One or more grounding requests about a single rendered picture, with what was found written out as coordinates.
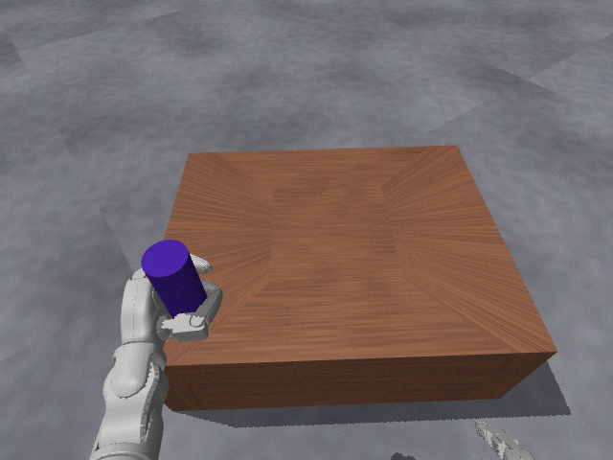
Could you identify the left robot hand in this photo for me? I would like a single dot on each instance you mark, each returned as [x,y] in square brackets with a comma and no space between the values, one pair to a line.
[144,316]

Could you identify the left robot arm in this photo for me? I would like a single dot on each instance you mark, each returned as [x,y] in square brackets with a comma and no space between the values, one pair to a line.
[134,392]

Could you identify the right robot hand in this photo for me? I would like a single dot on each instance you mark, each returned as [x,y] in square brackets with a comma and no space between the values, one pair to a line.
[503,443]

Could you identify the can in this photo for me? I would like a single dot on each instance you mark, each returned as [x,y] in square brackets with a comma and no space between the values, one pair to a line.
[170,269]

